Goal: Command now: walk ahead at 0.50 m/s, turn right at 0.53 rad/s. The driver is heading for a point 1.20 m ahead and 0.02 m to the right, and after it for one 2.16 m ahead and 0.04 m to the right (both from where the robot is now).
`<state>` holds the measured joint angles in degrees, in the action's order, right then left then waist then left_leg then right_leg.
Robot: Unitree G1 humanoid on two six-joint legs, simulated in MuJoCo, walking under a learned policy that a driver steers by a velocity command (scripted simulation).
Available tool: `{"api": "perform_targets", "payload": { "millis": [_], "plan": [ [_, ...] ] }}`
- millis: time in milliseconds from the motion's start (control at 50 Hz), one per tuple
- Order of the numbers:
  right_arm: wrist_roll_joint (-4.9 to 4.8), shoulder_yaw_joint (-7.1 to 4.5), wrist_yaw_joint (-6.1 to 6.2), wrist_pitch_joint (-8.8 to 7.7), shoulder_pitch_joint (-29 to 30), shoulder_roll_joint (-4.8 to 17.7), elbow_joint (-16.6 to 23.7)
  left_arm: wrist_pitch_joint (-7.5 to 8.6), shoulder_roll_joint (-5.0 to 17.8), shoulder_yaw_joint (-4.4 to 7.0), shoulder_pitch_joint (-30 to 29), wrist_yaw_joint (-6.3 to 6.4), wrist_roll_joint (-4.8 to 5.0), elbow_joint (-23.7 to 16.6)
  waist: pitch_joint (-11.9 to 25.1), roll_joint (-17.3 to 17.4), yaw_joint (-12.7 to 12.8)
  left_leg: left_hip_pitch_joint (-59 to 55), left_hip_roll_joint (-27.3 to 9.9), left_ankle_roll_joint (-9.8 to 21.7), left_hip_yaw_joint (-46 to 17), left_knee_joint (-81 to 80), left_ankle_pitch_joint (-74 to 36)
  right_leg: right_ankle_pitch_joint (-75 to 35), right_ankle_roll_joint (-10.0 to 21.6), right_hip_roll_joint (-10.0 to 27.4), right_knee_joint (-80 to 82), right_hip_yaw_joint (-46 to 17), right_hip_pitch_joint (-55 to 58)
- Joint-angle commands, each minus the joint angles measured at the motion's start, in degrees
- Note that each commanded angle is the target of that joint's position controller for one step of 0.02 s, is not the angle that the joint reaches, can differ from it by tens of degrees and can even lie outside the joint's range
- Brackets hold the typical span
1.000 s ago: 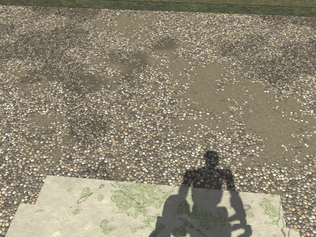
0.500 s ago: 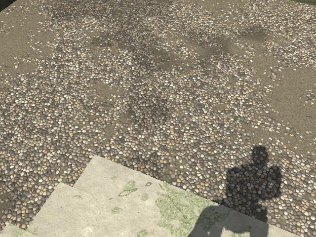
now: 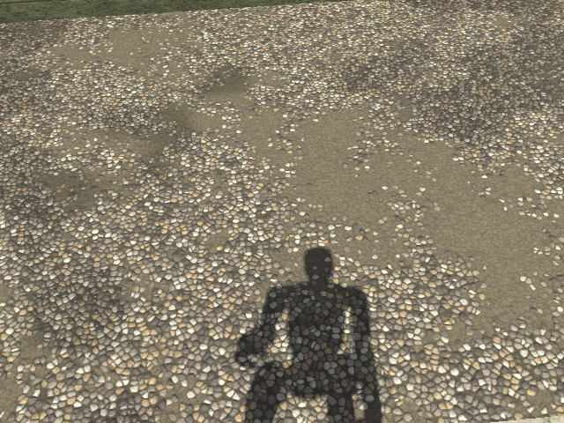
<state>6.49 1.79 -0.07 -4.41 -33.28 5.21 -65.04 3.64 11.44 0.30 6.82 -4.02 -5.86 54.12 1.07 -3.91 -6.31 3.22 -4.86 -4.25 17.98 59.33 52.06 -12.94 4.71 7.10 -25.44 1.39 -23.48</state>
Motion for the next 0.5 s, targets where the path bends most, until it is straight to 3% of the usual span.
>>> {"api": "perform_targets", "payload": {
  "millis": [20,40,60,80,100,120,140,160,180,200,220,240,260,280,300,320,340,360,400,420,440,460,480,500],
  "plan": [
    [1.99,-3.3,-2.26,1.65,1.0,13.7,0.6,1.92,9.1,4.45,19.6,0.75,1.18,7.2,-3.7,0.6,11.4,18.1,-8.7,8.7,-7.4,10.1,-50.2,-6.0,1.2,-6.1,6.5,8.8,29.6],
    [1.89,-2.93,-4.76,1.49,-4.9,9.8,-0.6,1.76,17.1,7.69,33.3,0.53,-0.06,10.7,5.8,-8.5,14.7,33.6,-1.3,3.9,-6.1,35.7,-27.9,-31.8,9.2,-1.1,-6.3,2.2,53.0],
    [-0.28,-1.95,-7.56,1.14,-4.1,5.2,2.6,1.28,19.9,8.05,41.8,0.68,0.33,13.5,20.9,-10.1,15.8,43.8,2.8,2.1,-10.9,52.4,-3.9,-43.5,17.3,8.2,-13.0,-11.9,70.7],
    [-3.0,-3.0,-7.39,-0.07,9.4,9.0,8.5,1.5,18.0,8.17,45.1,1.2,0.08,14.9,13.8,-4.1,20.4,55.0,2.9,1.9,-13.0,57.3,-2.3,-40.0,17.8,10.2,-9.2,-17.8,67.3],
    [-4.64,-3.89,-5.27,-2.53,23.9,10.7,16.3,2.82,13.2,6.67,39.1,0.94,1.44,13.5,5.4,-3.5,20.7,64.0,2.2,2.6,-16.6,51.1,-4.4,-10.6,18.6,11.5,-4.1,-22.7,56.8],
    [-4.29,-3.98,-3.28,-3.37,25.4,10.0,17.6,2.72,5.0,4.33,28.9,0.62,2.39,10.7,0.2,3.1,15.4,63.0,-1.4,5.3,-21.2,38.8,-12.4,11.1,15.7,10.8,-1.4,-23.3,43.3],
    [-3.76,-4.4,-1.63,-3.45,22.6,10.6,17.0,2.57,3.6,3.19,22.8,-0.27,1.58,9.1,-4.1,3.4,10.5,56.2,-2.5,7.8,-22.5,36.8,-15.5,15.7,17.4,11.5,-0.6,-24.3,26.5],
    [-1.38,-2.93,-0.61,-2.78,18.1,6.4,14.9,3.21,-1.2,0.65,15.1,0.13,0.52,5.9,-7.9,8.8,5.0,46.2,-7.1,9.6,-28.1,17.0,-32.5,14.6,15.3,10.8,1.8,-20.4,8.6],
    [-0.87,-2.66,-0.31,-1.95,16.5,4.4,13.2,3.97,-0.4,0.23,10.5,0.44,2.17,3.1,-10.5,7.1,4.5,35.0,-6.5,9.3,-25.0,4.6,-42.3,13.9,16.2,7.9,5.0,-16.0,-6.6],
    [-0.6,-2.47,-0.74,-0.61,15.7,3.8,13.2,4.05,1.7,0.29,10.9,0.29,3.16,3.0,-8.8,2.4,3.6,28.5,-3.8,8.4,-21.6,2.1,-43.8,20.0,15.9,4.1,4.7,-14.6,-12.4],
    [-0.71,-2.33,-1.83,0.06,14.4,4.9,13.4,3.92,4.0,0.53,13.3,-0.07,2.62,3.8,-6.0,-0.1,3.4,22.7,-1.7,7.7,-18.7,4.1,-45.8,20.8,14.8,1.7,1.9,-13.5,-17.1],
    [-0.06,-1.43,-3.3,-0.06,8.8,4.5,11.9,4.14,4.2,0.15,15.2,-0.33,1.1,3.8,-5.7,1.4,2.2,15.7,0.2,7.3,-17.0,7.2,-54.2,22.2,13.3,-0.3,-4.8,-10.8,-24.5],
    [0.98,-1.02,-4.17,-0.34,12.7,5.0,12.4,4.9,1.1,-0.68,19.0,0.68,-0.02,5.0,-5.6,5.4,6.0,26.2,-2.8,5.9,-24.5,-2.1,-70.8,28.9,12.6,-1.4,-10.3,-12.8,-16.2],
    [0.58,-1.16,-4.04,-0.44,18.0,7.2,14.6,5.16,0.9,-0.69,23.6,1.71,0.62,6.1,-5.1,4.2,9.4,34.9,-3.1,4.8,-24.4,-8.8,-73.2,30.2,12.6,-0.2,-14.9,-15.2,-6.4],
    [-0.88,-0.75,-3.14,-0.71,23.8,8.2,16.0,5.29,0.2,-0.91,23.0,3.14,1.0,4.7,-3.5,6.6,11.8,28.3,-3.1,4.4,-22.8,-25.0,-86.7,37.1,8.4,-4.1,-19.0,-10.7,-8.3],
    [-1.63,-0.97,-2.81,-0.23,26.8,8.6,17.8,4.74,2.8,-1.38,22.6,2.72,0.19,4.0,-3.2,3.6,10.0,15.4,-0.2,4.0,-17.8,-24.0,-85.3,40.6,7.5,-5.8,-17.4,-10.5,-18.9],
    [-1.69,-1.37,-2.76,0.61,26.7,10.5,17.7,4.5,5.3,-0.79,22.5,1.99,-0.16,3.6,-5.5,1.3,8.9,12.7,0.1,3.3,-16.4,-21.8,-80.0,44.3,7.9,-3.9,-18.5,-12.9,-20.2],
    [-0.7,-1.68,-3.29,0.87,25.1,11.4,17.2,3.81,5.6,-0.89,22.3,1.37,0.2,2.4,-6.6,0.9,8.5,11.9,0.4,3.2,-15.4,-19.8,-72.7,47.1,8.2,-2.4,-21.2,-14.7,-20.3],
    [0.17,-2.58,-3.62,0.7,25.2,13.9,17.4,3.13,6.6,-0.58,24.4,1.13,1.47,2.5,-9.6,1.6,8.5,12.8,-0.3,4.9,-16.2,-29.0,-62.1,43.3,8.2,1.6,-25.4,-20.2,-9.9],
    [-1.08,-3.23,-3.32,0.25,21.7,15.3,15.2,2.29,7.7,-0.33,24.4,1.2,1.14,3.5,-9.2,3.5,7.4,9.2,-1.5,6.6,-17.4,-37.2,-67.3,41.1,6.3,1.8,-31.8,-19.8,-5.1],
    [-2.93,-5.34,-2.57,-0.69,9.7,18.3,10.7,1.2,10.5,0.4,21.1,0.04,0.46,3.1,-5.8,4.7,2.1,-1.1,-0.5,8.6,-15.0,-42.2,-69.4,32.0,3.2,1.2,-41.9,-17.3,-2.8],
    [-2.2,-7.92,-2.46,-1.56,-6.5,22.6,5.9,1.09,7.8,0.0,24.9,-2.36,-1.32,6.5,1.6,10.0,-3.6,-18.3,-2.9,15.5,-17.6,-35.3,-75.5,26.6,-2.3,-5.0,-66.3,-13.4,-9.4],
    [-2.4,-7.82,-3.82,-1.19,-7.9,26.7,6.3,0.92,-1.4,-0.39,39.1,-3.38,0.85,6.9,18.1,23.4,5.4,-39.7,-10.6,27.4,-29.1,-15.9,-110.2,59.4,-5.7,-13.8,-94.5,-4.5,-26.7],
    [0.04,-8.0,-5.21,-0.47,-10.3,25.6,5.4,0.72,5.5,0.9,30.2,-3.76,2.21,1.8,15.5,16.5,0.3,-40.3,-13.5,29.6,-41.1,-21.1,-106.8,59.8,-6.6,-14.0,-102.8,-4.3,-40.5]
  ]
}}
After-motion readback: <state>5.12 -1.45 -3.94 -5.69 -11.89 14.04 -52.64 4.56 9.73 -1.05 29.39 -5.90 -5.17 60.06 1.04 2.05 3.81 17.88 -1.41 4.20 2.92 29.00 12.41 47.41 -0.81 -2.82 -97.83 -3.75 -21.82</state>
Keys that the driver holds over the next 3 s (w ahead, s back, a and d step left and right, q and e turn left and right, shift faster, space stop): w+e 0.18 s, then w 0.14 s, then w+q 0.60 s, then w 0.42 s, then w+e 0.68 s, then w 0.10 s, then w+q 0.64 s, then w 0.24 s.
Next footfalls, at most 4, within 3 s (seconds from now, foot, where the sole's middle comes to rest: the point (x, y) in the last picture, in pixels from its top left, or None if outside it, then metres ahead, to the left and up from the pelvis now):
0.02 right None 0.13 -0.11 -0.83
0.44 left None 0.42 0.08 -1.00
0.94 right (317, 390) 0.76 -0.14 -1.16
1.34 left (224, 334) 1.00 0.15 -1.16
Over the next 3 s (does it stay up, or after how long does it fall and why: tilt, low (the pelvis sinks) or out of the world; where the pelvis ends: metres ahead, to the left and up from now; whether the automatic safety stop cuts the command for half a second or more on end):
stays up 1.78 -0.06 -0.40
